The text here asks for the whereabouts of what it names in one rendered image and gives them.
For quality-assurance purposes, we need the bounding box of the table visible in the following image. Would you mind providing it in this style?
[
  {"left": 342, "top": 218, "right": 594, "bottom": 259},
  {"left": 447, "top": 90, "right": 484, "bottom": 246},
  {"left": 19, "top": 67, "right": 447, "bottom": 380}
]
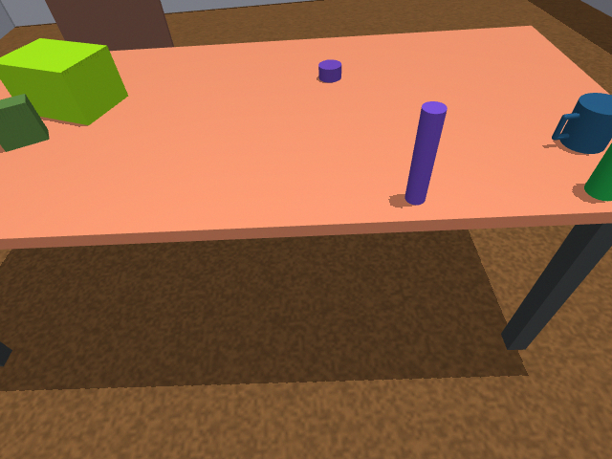
[{"left": 0, "top": 26, "right": 612, "bottom": 366}]

